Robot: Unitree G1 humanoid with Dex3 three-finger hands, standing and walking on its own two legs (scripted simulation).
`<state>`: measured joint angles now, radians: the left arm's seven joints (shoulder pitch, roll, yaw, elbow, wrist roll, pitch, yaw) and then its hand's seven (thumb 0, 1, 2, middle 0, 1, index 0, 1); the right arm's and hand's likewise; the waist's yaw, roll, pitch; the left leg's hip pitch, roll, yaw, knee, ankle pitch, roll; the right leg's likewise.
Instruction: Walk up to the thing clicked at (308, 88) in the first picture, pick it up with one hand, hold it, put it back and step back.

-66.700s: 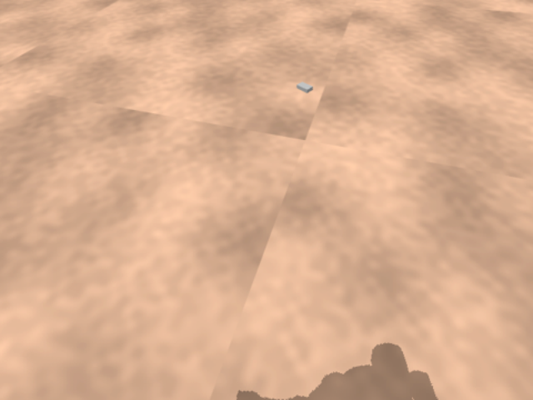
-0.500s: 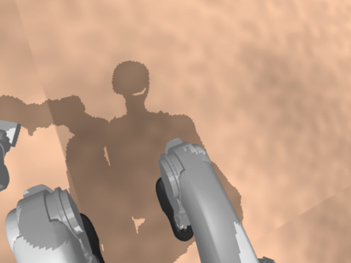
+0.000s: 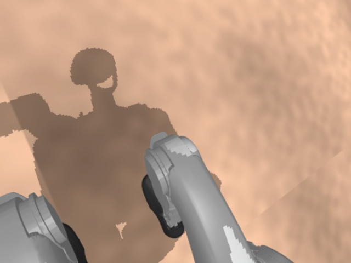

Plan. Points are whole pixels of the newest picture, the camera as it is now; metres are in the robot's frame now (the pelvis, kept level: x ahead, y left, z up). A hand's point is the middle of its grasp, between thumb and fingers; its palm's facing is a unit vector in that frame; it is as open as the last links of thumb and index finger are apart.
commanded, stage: rest palm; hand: left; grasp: from above
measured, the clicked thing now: out of the picture +0.46 +0.31 -0.30
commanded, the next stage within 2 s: close in 0.96 s
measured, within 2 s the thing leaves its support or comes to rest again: neither
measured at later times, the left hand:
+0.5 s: hand out of the picture +0.44 +0.30 -0.26, palm faces -0.12 -0.41 -0.90, open 13.9 cm
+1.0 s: hand out of the picture +0.43 +0.31 -0.27, palm faces -0.11 -0.42 -0.90, open 13.9 cm
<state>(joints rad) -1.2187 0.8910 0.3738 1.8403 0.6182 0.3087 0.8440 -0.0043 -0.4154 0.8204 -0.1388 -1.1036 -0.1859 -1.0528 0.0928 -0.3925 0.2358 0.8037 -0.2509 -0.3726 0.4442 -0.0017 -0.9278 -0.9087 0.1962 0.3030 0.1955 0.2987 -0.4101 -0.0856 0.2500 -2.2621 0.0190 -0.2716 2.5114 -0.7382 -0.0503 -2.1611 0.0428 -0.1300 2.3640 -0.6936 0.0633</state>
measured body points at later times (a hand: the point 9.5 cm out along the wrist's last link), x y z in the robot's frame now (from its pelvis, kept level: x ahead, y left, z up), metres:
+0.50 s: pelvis +0.00 +0.01 +0.00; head +0.30 +0.10 +0.32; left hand +0.44 +0.32 -0.21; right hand +0.00 -0.25 -0.05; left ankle +0.07 +0.14 -0.28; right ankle +0.11 -0.13 -0.28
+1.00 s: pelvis +0.00 +0.00 -0.01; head +0.31 +0.09 +0.30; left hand +0.44 +0.32 -0.22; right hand +0.01 -0.25 -0.06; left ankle +0.07 +0.14 -0.28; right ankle +0.11 -0.13 -0.28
